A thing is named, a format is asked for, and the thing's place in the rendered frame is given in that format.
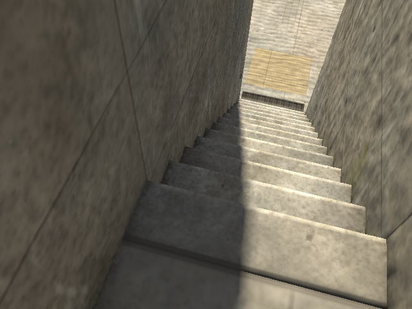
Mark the stairs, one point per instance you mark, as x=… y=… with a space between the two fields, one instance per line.
x=271 y=158

